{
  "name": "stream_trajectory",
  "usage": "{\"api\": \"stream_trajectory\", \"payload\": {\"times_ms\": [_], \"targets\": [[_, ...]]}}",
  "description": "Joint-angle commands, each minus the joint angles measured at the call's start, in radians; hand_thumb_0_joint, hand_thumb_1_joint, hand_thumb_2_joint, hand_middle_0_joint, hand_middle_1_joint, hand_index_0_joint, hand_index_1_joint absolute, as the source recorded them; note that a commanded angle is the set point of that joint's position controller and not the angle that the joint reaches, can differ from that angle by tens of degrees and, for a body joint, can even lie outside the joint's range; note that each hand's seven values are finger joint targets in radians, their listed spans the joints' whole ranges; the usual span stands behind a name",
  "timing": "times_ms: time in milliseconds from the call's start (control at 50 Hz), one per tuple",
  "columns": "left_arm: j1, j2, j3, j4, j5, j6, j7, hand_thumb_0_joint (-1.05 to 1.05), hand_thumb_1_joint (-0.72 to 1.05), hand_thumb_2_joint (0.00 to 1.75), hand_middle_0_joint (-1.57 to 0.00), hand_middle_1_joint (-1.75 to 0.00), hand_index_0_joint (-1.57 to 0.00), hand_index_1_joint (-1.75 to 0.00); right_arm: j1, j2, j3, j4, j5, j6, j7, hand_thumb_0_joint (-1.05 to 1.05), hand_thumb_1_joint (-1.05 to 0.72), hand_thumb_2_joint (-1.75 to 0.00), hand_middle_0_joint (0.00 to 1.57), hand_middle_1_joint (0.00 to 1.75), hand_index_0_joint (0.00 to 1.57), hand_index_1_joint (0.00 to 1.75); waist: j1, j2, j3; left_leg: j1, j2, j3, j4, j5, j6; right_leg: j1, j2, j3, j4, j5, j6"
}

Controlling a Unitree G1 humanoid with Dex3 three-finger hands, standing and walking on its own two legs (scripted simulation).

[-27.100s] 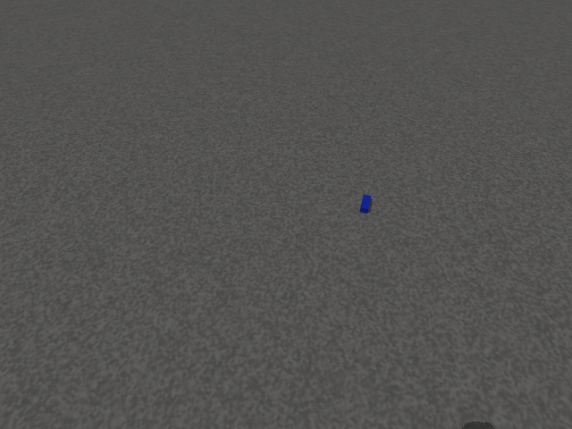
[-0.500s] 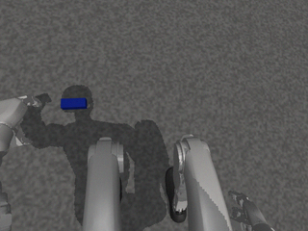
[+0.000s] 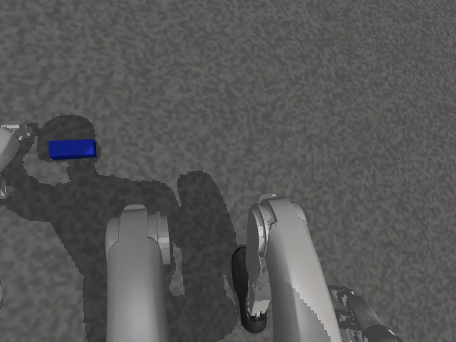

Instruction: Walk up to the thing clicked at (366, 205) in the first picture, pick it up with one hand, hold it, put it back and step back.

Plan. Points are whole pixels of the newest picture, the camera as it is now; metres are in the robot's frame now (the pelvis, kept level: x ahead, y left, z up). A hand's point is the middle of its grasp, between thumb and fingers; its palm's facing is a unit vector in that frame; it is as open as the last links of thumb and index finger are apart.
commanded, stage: rise first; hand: left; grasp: from above
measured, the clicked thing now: (73, 149) +0.48 +0.31 -0.32
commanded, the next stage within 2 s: none
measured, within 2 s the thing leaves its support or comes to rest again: neither
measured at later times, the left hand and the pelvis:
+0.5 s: hand (17, 160) +0.41 +0.36 -0.19, palm faces -0.45 -0.10 -0.89, open 12.0 cm; pelvis +0.01 +0.00 -0.02, yaw -1 degrees
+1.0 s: hand (26, 158) +0.42 +0.35 -0.20, palm faces -0.45 -0.10 -0.89, open 12.5 cm; pelvis +0.00 +0.00 -0.02, yaw -2 degrees
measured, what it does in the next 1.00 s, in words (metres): stands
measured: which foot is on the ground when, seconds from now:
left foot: down 0.00-1.00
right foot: down 0.00-1.00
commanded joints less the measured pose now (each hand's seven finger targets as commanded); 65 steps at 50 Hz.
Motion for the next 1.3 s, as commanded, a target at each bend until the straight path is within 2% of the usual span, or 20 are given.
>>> {"api": "stream_trajectory", "payload": {"times_ms": [0,60,100,140,180,200,280,340,400,440,500,600,620,660,760,880,1100,1200,1240,1280], "targets": [[-0.288,0.311,0.053,-0.098,-0.02,0.011,0.059,0.0,-0.09,0.65,-0.46,-0.57,-0.46,-0.57,0.169,-0.255,-0.074,-0.014,-0.01,-0.008,-0.011,0.0,-0.9,-0.9,0.2,0.3,0.2,0.3,0.0,0.346,-0.639,0.59,0.003,0.052,-0.29,0.191,0.023,0.175,0.014,-0.089,-0.179,0.161,-0.072],[-0.275,0.322,0.052,-0.058,-0.007,0.015,0.064,0.0,-0.1,0.65,-0.47,-0.57,-0.46,-0.58,0.177,-0.251,-0.061,-0.012,-0.02,-0.009,-0.01,0.0,-0.9,-0.9,0.2,0.3,0.2,0.3,-0.003,0.311,-0.64,0.542,-0.006,0.075,-0.249,0.212,0.034,0.231,0.023,-0.086,-0.188,0.191,-0.071],[-0.271,0.347,0.068,-0.046,-0.014,0.02,0.066,0.0,-0.09,0.64,-0.47,-0.58,-0.46,-0.59,0.174,-0.252,-0.059,-0.011,-0.022,-0.008,-0.008,0.0,-0.9,-0.9,0.2,0.3,0.2,0.3,0.001,0.284,-0.641,0.514,-0.008,0.082,-0.236,0.211,0.04,0.257,0.022,-0.078,-0.187,0.196,-0.07],[-0.296,0.34,0.056,-0.047,-0.021,0.018,0.062,0.0,-0.12,0.66,-0.45,-0.6,-0.45,-0.61,0.178,-0.25,-0.055,-0.01,-0.028,-0.009,-0.009,0.0,-0.9,-0.9,0.2,0.3,0.2,0.3,-0.012,0.268,-0.638,0.49,-0.008,0.083,-0.228,0.195,0.042,0.269,0.025,-0.078,-0.197,0.19,-0.071],[-0.294,0.347,0.06,-0.04,-0.021,0.016,0.061,0.0,-0.12,0.66,-0.45,-0.61,-0.45,-0.62,0.185,-0.254,-0.048,-0.007,-0.036,-0.009,-0.008,0.0,-0.9,-0.9,0.2,0.3,0.2,0.3,-0.014,0.283,-0.633,0.492,-0.007,0.08,-0.223,0.2,0.041,0.273,0.025,-0.08,-0.189,0.193,-0.07],[-0.282,0.353,0.068,-0.046,-0.03,0.016,0.061,0.0,-0.14,0.68,-0.43,-0.62,-0.43,-0.63,0.176,-0.254,-0.049,-0.01,-0.033,-0.01,-0.01,0.0,-0.9,-0.9,0.2,0.3,0.2,0.3,-0.002,0.281,-0.64,0.5,-0.006,0.08,-0.222,0.199,0.04,0.266,0.027,-0.08,-0.188,0.188,-0.07],[-0.295,0.376,0.078,-0.052,-0.025,0.017,0.064,0.0,-0.16,0.7,-0.41,-0.64,-0.41,-0.65,0.185,-0.263,-0.045,-0.008,-0.041,-0.005,-0.007,0.0,-0.9,-0.9,0.2,0.3,0.2,0.3,-0.016,0.303,-0.654,0.515,-0.003,0.075,-0.203,0.232,0.039,0.269,0.027,-0.082,-0.174,0.218,-0.07],[-0.267,0.373,0.082,-0.047,-0.034,0.02,0.062,0.0,-0.18,0.72,-0.4,-0.65,-0.39,-0.66,0.183,-0.26,-0.038,-0.004,-0.043,-0.003,-0.006,0.0,-0.9,-0.9,0.2,0.3,0.2,0.3,-0.006,0.306,-0.655,0.524,-0.001,0.071,-0.203,0.245,0.037,0.263,0.029,-0.084,-0.169,0.223,-0.073],[-0.283,0.39,0.088,-0.074,-0.036,0.015,0.063,0.0,-0.2,0.73,-0.38,-0.67,-0.37,-0.67,0.184,-0.265,-0.038,-0.006,-0.047,0.001,-0.006,0.0,-0.9,-0.9,0.2,0.3,0.2,0.3,-0.013,0.324,-0.663,0.527,0.001,0.064,-0.2,0.259,0.036,0.262,0.031,-0.088,-0.159,0.233,-0.073],[-0.276,0.373,0.076,-0.058,-0.037,0.016,0.06,0.0,-0.2,0.73,-0.38,-0.68,-0.37,-0.68,0.18,-0.263,-0.036,-0.007,-0.044,0.002,-0.005,0.0,-0.9,-0.9,0.2,0.3,0.2,0.3,-0.016,0.327,-0.634,0.516,0.002,0.064,-0.203,0.238,0.034,0.243,0.032,-0.088,-0.162,0.215,-0.076],[-0.286,0.382,0.083,-0.058,-0.039,0.013,0.066,0.0,-0.2,0.74,-0.37,-0.69,-0.36,-0.69,0.177,-0.27,-0.035,-0.006,-0.045,0.002,-0.005,0.0,-0.9,-0.9,0.2,0.3,0.2,0.3,-0.018,0.341,-0.63,0.526,0.005,0.059,-0.206,0.226,0.03,0.224,0.033,-0.098,-0.158,0.2,-0.077],[-0.299,0.376,0.069,-0.037,-0.028,0.01,0.073,0.0,-0.22,0.75,-0.36,-0.69,-0.35,-0.7,0.185,-0.275,-0.024,-0.006,-0.047,-0.001,-0.001,0.0,-0.9,-0.9,0.2,0.3,0.2,0.3,-0.041,0.342,-0.611,0.524,0.006,0.05,-0.196,0.246,0.032,0.226,0.032,-0.104,-0.148,0.221,-0.072],[-0.29,0.376,0.074,-0.035,-0.03,0.01,0.075,0.0,-0.3,0.83,-0.35,-0.67,-0.31,-0.71,0.184,-0.277,-0.025,-0.004,-0.047,0.0,-0.001,0.0,-0.9,-0.9,0.2,0.3,0.2,0.3,-0.032,0.338,-0.62,0.528,0.006,0.053,-0.195,0.252,0.032,0.23,0.033,-0.104,-0.15,0.224,-0.069],[-0.3,0.372,0.07,-0.028,-0.033,0.009,0.082,0.0,-0.24,0.77,-0.35,-0.7,-0.34,-0.71,0.186,-0.278,-0.023,-0.004,-0.046,-0.003,0.002,0.0,-0.9,-0.9,0.2,0.3,0.2,0.3,-0.04,0.344,-0.626,0.535,0.005,0.047,-0.196,0.259,0.03,0.226,0.034,-0.106,-0.143,0.23,-0.072],[-0.319,0.383,0.068,-0.004,-0.017,0.013,0.097,0.0,-0.25,0.78,-0.33,-0.74,-0.33,-0.74,0.187,-0.273,-0.012,-0.001,-0.053,-0.006,0.002,0.0,-0.9,-0.9,0.2,0.3,0.2,0.3,-0.051,0.323,-0.617,0.489,0.004,0.059,-0.177,0.236,0.036,0.256,0.039,-0.101,-0.156,0.232,-0.069],[-0.347,0.37,0.048,0.028,-0.003,0.029,0.114,0.0,-0.26,0.79,-0.33,-0.75,-0.32,-0.76,0.181,-0.283,-0.002,-0.004,-0.052,-0.017,0.004,0.0,-0.9,-0.9,0.2,0.3,0.2,0.3,-0.066,0.369,-0.58,0.505,0.008,0.044,-0.207,0.197,0.026,0.197,0.037,-0.123,-0.141,0.189,-0.069],[-0.37,0.381,0.039,0.05,-0.013,0.058,0.117,0.0,-0.29,0.81,-0.3,-0.78,-0.29,-0.79,0.195,-0.286,0.011,-0.01,-0.05,-0.044,0.009,0.0,-0.9,-0.9,0.2,0.3,0.2,0.3,-0.09,0.36,-0.568,0.471,0.007,0.046,-0.19,0.19,0.029,0.218,0.035,-0.12,-0.141,0.201,-0.067],[-0.348,0.403,0.049,0.05,-0.023,0.066,0.111,0.0,-0.31,0.82,-0.29,-0.79,-0.29,-0.8,0.201,-0.296,0.017,-0.014,-0.047,-0.048,0.012,0.0,-0.9,-0.9,0.2,0.3,0.2,0.3,-0.085,0.378,-0.592,0.508,0.009,0.04,-0.187,0.239,0.025,0.229,0.034,-0.121,-0.13,0.236,-0.068],[-0.347,0.421,0.053,0.039,-0.019,0.069,0.106,0.0,-0.32,0.83,-0.29,-0.79,-0.28,-0.8,0.201,-0.293,0.019,-0.015,-0.044,-0.05,0.016,0.0,-0.91,-0.9,0.2,0.3,0.2,0.3,-0.081,0.385,-0.599,0.503,0.008,0.045,-0.182,0.236,0.026,0.24,0.037,-0.114,-0.135,0.236,-0.073],[-0.337,0.411,0.052,0.025,-0.025,0.07,0.103,0.0,-0.31,0.82,-0.3,-0.78,-0.29,-0.79,0.207,-0.289,0.021,-0.017,-0.046,-0.05,0.017,0.0,-0.91,-0.9,0.2,0.3,0.2,0.3,-0.078,0.377,-0.604,0.486,0.006,0.054,-0.181,0.229,0.028,0.264,0.038,-0.111,-0.143,0.239,-0.073]]}}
